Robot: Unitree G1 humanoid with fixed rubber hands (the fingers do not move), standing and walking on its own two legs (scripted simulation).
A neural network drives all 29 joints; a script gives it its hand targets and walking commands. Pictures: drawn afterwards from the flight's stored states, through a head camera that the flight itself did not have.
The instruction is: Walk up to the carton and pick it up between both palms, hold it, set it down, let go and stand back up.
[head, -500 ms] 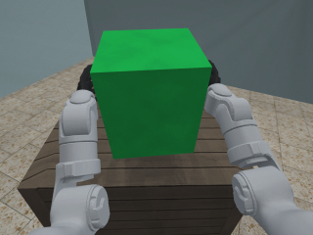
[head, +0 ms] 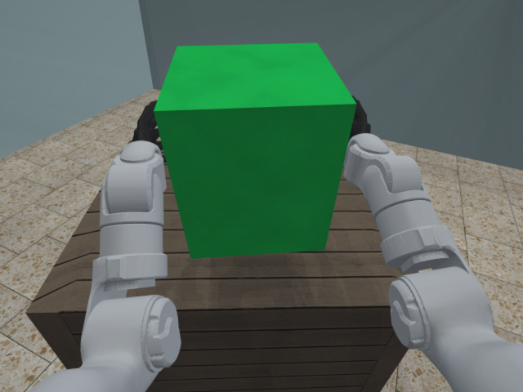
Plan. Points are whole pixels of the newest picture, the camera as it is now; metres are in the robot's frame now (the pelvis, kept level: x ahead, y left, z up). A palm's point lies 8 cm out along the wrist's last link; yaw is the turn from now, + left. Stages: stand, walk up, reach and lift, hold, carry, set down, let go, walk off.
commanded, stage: hold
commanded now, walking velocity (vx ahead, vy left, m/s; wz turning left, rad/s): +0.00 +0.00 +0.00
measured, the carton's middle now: (253, 151) +0.39 +0.00 +0.23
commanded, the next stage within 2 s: set down in 1.46 s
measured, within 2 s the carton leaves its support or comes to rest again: neither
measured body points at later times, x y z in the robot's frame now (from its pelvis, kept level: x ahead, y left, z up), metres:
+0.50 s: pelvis +0.01 +0.01 +0.00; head -0.07 +0.03 +0.44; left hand +0.38 +0.16 +0.24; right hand +0.38 -0.14 +0.25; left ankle +0.02 +0.13 -0.75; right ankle +0.02 -0.12 -0.75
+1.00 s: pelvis +0.00 +0.00 +0.00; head -0.08 +0.03 +0.44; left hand +0.38 +0.15 +0.25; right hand +0.38 -0.15 +0.25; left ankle +0.02 +0.13 -0.75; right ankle +0.02 -0.12 -0.75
